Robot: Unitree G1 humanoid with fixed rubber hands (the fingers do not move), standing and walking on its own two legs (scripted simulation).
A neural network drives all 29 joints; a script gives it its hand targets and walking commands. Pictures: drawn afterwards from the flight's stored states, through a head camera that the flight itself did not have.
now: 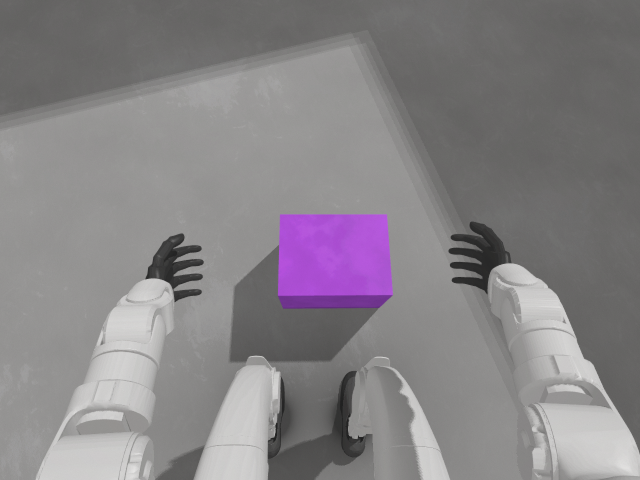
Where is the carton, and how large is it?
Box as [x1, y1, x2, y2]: [278, 214, 392, 308]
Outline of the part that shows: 280,214 278,296 283,308 379,307 392,295 386,214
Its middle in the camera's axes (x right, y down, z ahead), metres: +0.03 +0.07 +1.05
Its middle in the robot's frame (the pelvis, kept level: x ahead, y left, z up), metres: +0.50 -0.04 -0.59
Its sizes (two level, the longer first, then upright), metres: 0.277 0.211 0.196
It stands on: the floor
